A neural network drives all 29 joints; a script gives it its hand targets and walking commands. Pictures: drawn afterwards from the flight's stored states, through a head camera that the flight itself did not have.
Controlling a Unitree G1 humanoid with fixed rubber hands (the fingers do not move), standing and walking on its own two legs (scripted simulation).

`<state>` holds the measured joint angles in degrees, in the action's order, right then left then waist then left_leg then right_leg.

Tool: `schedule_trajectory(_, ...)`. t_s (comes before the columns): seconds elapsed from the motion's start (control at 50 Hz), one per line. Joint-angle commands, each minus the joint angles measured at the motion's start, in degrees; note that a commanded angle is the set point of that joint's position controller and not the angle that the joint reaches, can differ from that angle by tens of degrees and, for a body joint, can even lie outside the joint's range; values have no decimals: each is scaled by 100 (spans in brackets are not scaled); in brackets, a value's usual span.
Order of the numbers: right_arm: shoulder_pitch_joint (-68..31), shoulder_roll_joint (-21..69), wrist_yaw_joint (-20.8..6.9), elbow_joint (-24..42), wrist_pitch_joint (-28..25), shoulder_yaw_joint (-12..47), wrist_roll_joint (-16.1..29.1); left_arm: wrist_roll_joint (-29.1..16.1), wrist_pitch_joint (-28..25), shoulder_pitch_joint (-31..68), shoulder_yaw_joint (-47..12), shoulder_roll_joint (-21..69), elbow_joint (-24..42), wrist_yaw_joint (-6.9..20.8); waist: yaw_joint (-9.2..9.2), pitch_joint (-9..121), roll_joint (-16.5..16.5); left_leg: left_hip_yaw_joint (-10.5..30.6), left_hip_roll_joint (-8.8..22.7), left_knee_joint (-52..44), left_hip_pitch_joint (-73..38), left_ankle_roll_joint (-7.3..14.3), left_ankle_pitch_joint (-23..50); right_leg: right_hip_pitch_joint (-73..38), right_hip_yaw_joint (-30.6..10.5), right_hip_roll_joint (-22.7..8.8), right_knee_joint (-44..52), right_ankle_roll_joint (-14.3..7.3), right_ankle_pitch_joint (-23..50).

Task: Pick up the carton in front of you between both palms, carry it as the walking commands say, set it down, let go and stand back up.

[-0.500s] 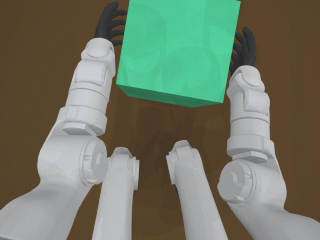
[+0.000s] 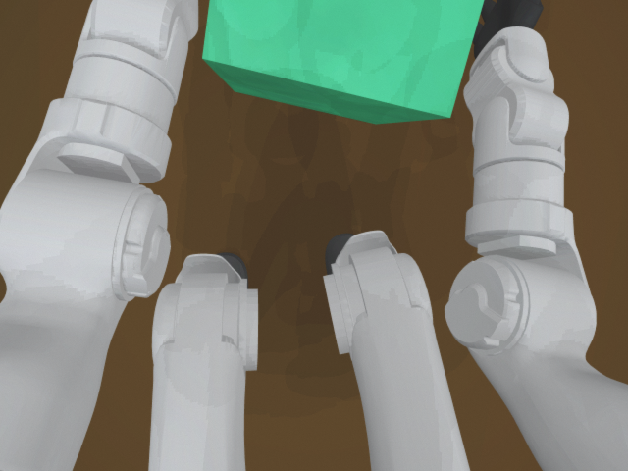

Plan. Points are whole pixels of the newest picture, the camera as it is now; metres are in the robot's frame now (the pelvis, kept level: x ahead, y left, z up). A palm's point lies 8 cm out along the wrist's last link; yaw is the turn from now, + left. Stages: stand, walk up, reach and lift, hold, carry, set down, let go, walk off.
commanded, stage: set down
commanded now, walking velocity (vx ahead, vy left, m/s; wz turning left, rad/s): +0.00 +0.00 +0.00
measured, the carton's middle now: (335, 5) +0.55 -0.08 -0.25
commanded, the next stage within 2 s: none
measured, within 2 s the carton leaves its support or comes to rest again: rests again in 0.38 s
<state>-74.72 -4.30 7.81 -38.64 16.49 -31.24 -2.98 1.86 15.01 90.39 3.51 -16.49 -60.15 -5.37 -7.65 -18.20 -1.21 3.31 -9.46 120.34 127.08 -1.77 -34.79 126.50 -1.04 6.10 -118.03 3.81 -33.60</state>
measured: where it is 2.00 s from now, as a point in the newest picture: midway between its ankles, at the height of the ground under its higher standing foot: (289, 319)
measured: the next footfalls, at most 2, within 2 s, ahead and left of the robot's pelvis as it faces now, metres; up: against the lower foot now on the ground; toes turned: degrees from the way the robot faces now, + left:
none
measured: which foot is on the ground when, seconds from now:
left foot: down 0.00-1.00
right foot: down 0.00-1.00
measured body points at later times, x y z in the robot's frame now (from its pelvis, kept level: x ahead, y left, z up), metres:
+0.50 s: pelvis +0.00 +0.01 -0.02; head +0.37 +0.00 +0.22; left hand +0.59 +0.07 -0.20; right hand +0.50 -0.22 -0.20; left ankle +0.09 +0.11 -0.37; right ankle +0.11 -0.12 -0.37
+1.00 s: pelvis -0.01 +0.01 -0.03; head +0.37 +0.01 +0.20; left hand +0.59 +0.08 -0.21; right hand +0.51 -0.22 -0.21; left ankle +0.09 +0.11 -0.37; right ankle +0.11 -0.12 -0.37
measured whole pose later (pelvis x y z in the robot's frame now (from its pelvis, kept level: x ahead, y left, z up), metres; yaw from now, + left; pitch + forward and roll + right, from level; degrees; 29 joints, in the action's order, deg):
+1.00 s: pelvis -0.01 +0.01 -0.03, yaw -2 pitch +34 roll -5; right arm -80.4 -7.3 -1.4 -50.5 12.6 -35.0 -8.5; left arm 6.0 10.8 95.1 8.9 -18.7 -68.8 -0.2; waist -7.9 -26.2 -0.6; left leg 1.2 -6.8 128.9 126.0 1.5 -36.4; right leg 124.4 0.5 4.1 -125.1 4.2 -34.9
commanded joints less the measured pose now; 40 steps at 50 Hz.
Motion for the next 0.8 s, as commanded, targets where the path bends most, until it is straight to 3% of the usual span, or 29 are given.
schedule_trajectory(0.0, -4544, 4226, -1590, 719, -281, 3152, 982, -791, -321, 2971, -1607, 5329, 976, 1128, -550, 8101, -642, -447, -3, -518, -3688, 187, 2742, -4067, 627, 49, 548, -7, 3391)
schedule_trajectory(0.06, -4263, 4329, -1609, 434, -310, 3166, 993, -752, -352, 2619, -1536, 5415, 676, 1159, -459, 7851, -614, -461, -13, -402, -3482, 195, 2849, -4104, 561, 70, 413, -3, 3561)
schedule_trajectory(0.12, -4010, 4385, -1668, 102, -308, 2974, 847, -571, -349, 2295, -1255, 5399, 313, 1221, -404, 7193, -602, -444, -26, -409, -3068, 219, 2566, -3762, 515, 79, 416, -13, 3251)
schedule_trajectory(0.22, -3925, 4246, -1719, -83, -329, 2583, 576, -414, -368, 2296, -957, 5283, 129, 1295, -491, 6441, -603, -373, -36, -440, -2688, 251, 2173, -3167, 538, 57, 419, -62, 2730)
schedule_trajectory(0.42, -4449, 3484, -1643, -48, -533, 2399, 550, -676, -541, 2999, -1072, 4628, 149, 1132, -632, 5939, -629, -161, 36, -338, -2996, 272, 1909, -2708, 586, -43, 246, -143, 2155)
schedule_trajectory(0.62, -3811, 3420, -1817, -722, -419, 1925, 169, -297, -466, 2327, -587, 4296, -517, 1295, -437, 4545, -511, -130, 85, -322, -2292, 311, 1404, -2303, 486, -55, 186, -185, 1723)
schedule_trajectory(0.78, -3332, 3008, -1787, -1022, -355, 1389, -127, -6, -377, 2048, -334, 3686, -741, 1349, -328, 3869, -539, -53, 164, -346, -2067, 339, 1007, -1982, 404, -62, 158, -250, 1314)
